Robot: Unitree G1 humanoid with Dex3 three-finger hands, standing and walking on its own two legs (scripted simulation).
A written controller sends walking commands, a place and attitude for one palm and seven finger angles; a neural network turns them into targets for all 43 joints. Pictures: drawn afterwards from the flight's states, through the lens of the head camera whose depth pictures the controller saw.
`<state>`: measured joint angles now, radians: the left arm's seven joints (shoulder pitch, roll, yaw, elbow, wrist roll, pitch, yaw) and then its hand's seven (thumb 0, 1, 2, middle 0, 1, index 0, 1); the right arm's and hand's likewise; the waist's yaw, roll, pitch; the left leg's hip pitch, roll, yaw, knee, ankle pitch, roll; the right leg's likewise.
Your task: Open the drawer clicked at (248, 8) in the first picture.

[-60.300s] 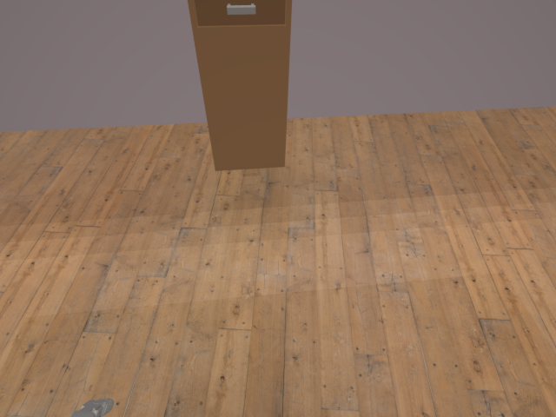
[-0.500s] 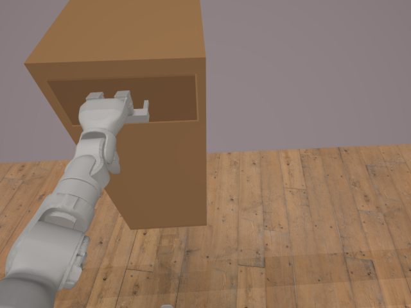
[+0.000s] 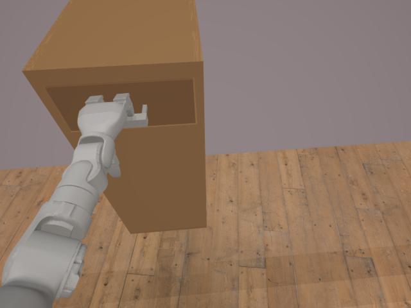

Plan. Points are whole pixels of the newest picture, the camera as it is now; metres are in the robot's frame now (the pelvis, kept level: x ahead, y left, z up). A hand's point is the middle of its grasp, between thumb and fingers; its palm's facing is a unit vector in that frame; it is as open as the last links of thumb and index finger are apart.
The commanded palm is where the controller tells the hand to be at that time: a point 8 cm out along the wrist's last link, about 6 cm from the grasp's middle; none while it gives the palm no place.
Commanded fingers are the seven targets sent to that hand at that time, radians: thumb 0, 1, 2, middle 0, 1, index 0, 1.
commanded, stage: lift the fingers back up to retry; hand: left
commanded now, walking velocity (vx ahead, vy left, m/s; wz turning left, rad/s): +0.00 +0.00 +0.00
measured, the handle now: (126, 115) +0.54 +0.20 +0.06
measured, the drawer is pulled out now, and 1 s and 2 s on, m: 0.00 0.00 0.00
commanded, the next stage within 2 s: re-aim the fingers above the handle in 0.44 s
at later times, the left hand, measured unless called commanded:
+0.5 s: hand (110, 129) +0.44 +0.20 +0.11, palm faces -0.07 -0.06 -1.00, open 13.8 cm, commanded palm +0.43 +0.20 +0.18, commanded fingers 0.00 -0.50 0.30 -0.30 -1.20 -0.30 -1.20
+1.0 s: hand (126, 128) +0.45 +0.17 +0.11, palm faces -0.08 -0.07 -0.99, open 13.8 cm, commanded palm +0.43 +0.19 +0.18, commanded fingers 0.00 -0.50 0.30 -0.30 -1.20 -0.30 -1.20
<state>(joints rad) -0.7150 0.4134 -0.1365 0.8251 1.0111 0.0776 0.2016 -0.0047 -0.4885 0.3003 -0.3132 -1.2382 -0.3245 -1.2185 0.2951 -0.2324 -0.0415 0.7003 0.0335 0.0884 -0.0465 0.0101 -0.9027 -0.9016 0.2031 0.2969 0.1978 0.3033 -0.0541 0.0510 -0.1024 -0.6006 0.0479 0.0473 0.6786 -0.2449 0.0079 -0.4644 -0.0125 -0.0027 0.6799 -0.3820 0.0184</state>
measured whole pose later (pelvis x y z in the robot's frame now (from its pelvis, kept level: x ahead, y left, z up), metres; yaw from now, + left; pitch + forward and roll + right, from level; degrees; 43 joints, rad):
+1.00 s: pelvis +0.04 -0.02 +0.01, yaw +1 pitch +7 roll +1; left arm -0.57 0.43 -0.18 0.53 0.92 0.07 -0.03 -0.01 -0.49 0.30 -0.32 -1.20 -0.32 -1.20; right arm 0.22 -0.27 -0.04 0.69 0.05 0.14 -0.05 0.01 -0.90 -0.90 0.20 0.30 0.20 0.30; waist -0.01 0.07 -0.08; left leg -0.44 0.04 0.03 0.57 -0.25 -0.02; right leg -0.31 -0.01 -0.02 0.58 -0.40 -0.01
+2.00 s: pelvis +0.02 -0.01 +0.01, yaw +1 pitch +6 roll +0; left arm -0.60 0.38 -0.24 0.44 0.91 -0.11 0.05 -0.01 -0.49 0.30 -0.32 -1.20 -0.33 -1.20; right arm 0.18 -0.27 -0.05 0.70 0.04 0.07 -0.07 0.01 -0.90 -0.90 0.20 0.30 0.20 0.30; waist -0.02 0.05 -0.05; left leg -0.47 0.03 0.03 0.60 -0.24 -0.01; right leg -0.33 -0.02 -0.02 0.60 -0.38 0.01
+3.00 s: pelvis +0.02 -0.01 +0.01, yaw +3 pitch +8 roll -1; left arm -0.56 0.51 -0.23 0.51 0.87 -0.07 -0.09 -0.01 -0.48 0.30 -0.32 -1.20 -0.32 -1.20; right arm 0.27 -0.32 -0.06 0.74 0.04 0.03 -0.11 0.01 -0.90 -0.90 0.20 0.30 0.20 0.30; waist 0.01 0.04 -0.03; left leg -0.51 0.02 -0.01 0.61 -0.24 0.00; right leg -0.34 -0.03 -0.06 0.59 -0.38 0.01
